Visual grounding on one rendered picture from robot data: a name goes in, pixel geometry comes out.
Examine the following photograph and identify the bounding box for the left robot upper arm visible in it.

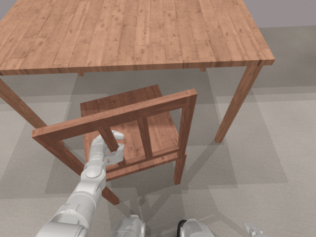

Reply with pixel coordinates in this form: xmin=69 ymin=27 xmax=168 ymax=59
xmin=38 ymin=221 xmax=89 ymax=237

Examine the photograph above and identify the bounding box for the robot left forearm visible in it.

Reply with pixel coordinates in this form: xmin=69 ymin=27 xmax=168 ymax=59
xmin=36 ymin=160 xmax=106 ymax=237

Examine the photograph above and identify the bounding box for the chair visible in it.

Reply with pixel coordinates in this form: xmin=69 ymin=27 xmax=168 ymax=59
xmin=32 ymin=84 xmax=197 ymax=205

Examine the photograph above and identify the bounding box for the robot thigh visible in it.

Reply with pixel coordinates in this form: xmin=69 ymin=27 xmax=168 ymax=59
xmin=180 ymin=221 xmax=215 ymax=237
xmin=108 ymin=217 xmax=145 ymax=237

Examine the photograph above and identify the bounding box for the robot left hand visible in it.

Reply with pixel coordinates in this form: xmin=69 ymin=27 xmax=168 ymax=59
xmin=88 ymin=130 xmax=124 ymax=166

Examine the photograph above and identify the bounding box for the robot left thigh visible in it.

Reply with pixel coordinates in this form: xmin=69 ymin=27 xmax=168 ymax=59
xmin=108 ymin=217 xmax=145 ymax=237

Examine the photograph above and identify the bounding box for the robot right hand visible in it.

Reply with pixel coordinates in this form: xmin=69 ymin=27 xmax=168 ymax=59
xmin=243 ymin=222 xmax=266 ymax=237

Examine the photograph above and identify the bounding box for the robot right thigh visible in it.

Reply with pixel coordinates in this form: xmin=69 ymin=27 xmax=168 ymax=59
xmin=180 ymin=221 xmax=215 ymax=237

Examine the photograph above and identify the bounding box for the table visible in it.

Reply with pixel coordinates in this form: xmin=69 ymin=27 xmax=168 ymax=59
xmin=0 ymin=0 xmax=275 ymax=145

